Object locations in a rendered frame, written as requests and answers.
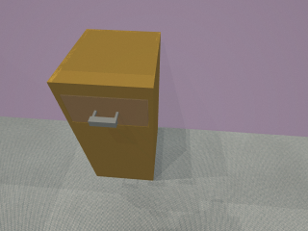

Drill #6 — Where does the cabinet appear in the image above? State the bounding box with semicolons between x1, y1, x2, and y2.
46;29;161;181

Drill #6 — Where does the handle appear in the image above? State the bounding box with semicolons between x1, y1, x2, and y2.
88;110;119;128

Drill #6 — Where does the drawer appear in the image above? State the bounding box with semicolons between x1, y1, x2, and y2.
60;94;149;127

